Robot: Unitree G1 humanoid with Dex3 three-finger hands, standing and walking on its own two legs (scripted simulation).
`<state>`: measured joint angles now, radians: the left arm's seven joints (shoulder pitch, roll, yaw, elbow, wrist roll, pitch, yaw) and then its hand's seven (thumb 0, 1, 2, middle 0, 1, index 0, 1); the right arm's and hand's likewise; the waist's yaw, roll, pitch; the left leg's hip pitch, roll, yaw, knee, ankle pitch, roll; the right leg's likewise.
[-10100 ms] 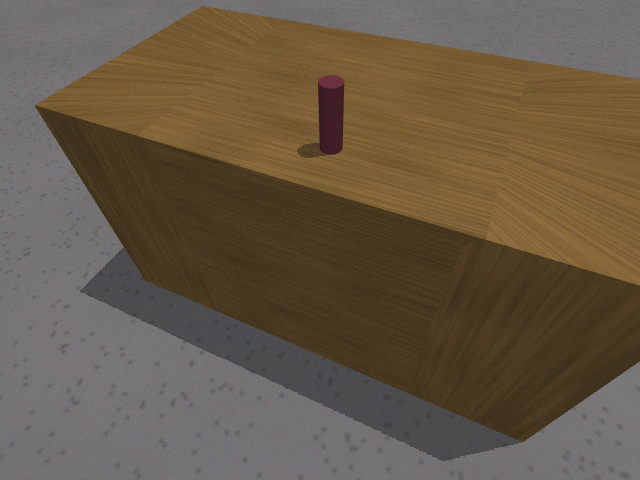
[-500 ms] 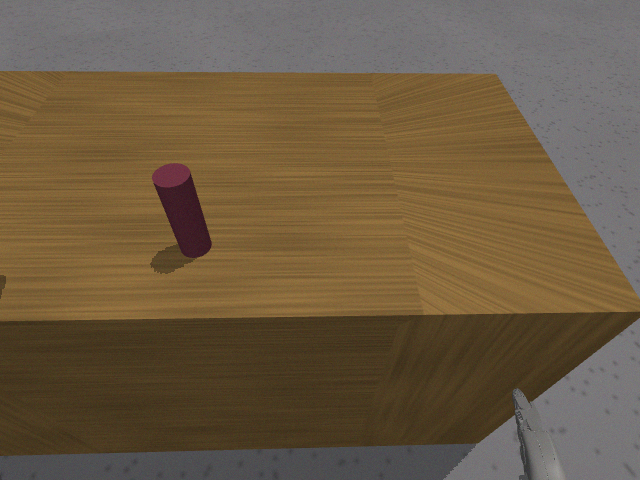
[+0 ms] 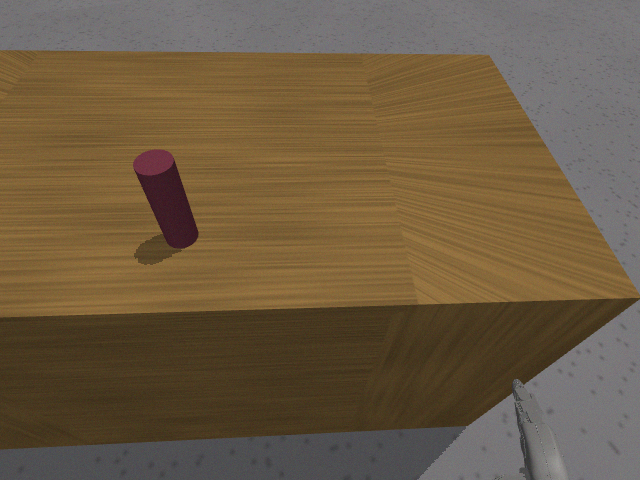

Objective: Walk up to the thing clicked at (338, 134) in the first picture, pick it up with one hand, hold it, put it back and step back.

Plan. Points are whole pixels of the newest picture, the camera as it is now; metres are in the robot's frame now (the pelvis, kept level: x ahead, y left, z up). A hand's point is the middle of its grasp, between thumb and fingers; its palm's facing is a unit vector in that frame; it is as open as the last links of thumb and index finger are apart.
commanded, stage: go down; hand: left
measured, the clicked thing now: (169, 203) +0.48 +0.20 +0.07
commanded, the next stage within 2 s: approach in 0.70 s
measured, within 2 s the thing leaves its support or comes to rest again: neither
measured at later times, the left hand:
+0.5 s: hand out of the picture +0.38 +0.39 +0.17, palm faces +0.16 -0.99 +0.00, open 17.6 cm
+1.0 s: hand out of the picture +0.38 +0.38 +0.15, palm faces +0.15 -0.99 +0.00, open 17.6 cm
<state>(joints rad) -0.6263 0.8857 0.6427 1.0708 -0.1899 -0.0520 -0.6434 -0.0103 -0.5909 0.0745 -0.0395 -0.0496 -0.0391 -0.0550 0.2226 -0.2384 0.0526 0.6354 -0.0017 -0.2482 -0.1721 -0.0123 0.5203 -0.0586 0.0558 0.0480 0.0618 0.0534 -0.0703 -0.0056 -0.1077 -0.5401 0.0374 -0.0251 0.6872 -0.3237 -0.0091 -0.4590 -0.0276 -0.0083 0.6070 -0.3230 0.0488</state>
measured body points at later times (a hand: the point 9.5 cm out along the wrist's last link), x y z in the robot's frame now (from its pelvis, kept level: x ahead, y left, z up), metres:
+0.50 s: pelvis +0.01 +0.00 +0.00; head +0.05 +0.02 +0.44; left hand +0.37 +0.44 +0.17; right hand +0.16 -0.25 -0.07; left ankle +0.01 +0.12 -0.72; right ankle -0.02 -0.15 -0.72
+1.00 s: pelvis +0.00 +0.00 -0.01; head +0.05 +0.03 +0.44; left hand +0.36 +0.43 +0.15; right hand +0.16 -0.25 -0.07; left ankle +0.01 +0.12 -0.72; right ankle -0.02 -0.15 -0.72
